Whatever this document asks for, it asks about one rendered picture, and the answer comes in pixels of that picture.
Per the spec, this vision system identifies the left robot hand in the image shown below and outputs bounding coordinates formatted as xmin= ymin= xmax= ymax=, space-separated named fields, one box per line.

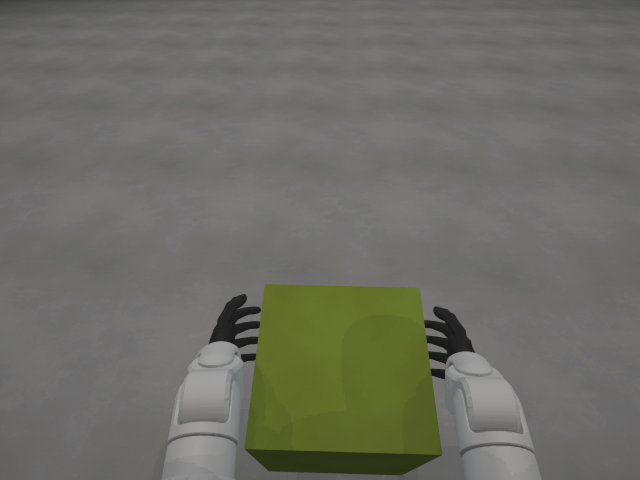
xmin=209 ymin=294 xmax=261 ymax=362

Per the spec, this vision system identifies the robot left forearm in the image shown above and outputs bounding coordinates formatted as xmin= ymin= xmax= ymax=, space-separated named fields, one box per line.
xmin=161 ymin=341 xmax=244 ymax=480

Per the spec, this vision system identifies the right robot hand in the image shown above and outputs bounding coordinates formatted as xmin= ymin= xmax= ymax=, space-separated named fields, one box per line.
xmin=424 ymin=306 xmax=475 ymax=379

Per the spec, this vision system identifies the carton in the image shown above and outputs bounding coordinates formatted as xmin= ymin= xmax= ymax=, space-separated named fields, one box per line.
xmin=244 ymin=284 xmax=442 ymax=475

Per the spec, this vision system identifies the robot right forearm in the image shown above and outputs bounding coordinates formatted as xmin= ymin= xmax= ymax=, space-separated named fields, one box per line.
xmin=445 ymin=351 xmax=542 ymax=480

